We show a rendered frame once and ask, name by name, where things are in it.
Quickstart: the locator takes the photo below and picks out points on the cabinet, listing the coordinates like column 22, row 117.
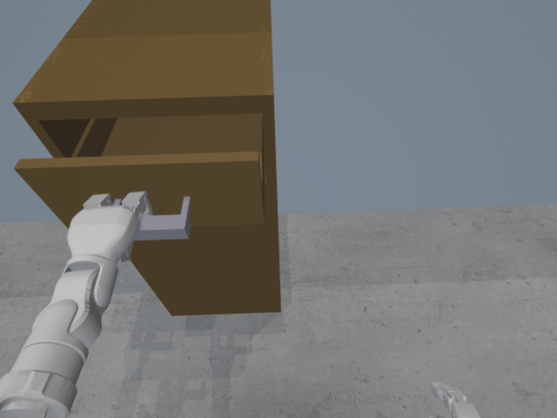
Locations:
column 166, row 58

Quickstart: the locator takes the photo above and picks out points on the robot left hand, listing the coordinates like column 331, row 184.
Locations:
column 106, row 230

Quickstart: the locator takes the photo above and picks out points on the left robot forearm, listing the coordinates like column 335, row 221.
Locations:
column 42, row 382

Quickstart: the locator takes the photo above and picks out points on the drawer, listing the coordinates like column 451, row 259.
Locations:
column 217, row 160

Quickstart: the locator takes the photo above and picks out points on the handle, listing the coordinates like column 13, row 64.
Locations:
column 164, row 226

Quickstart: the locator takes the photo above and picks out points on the robot right hand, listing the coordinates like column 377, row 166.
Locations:
column 454, row 401

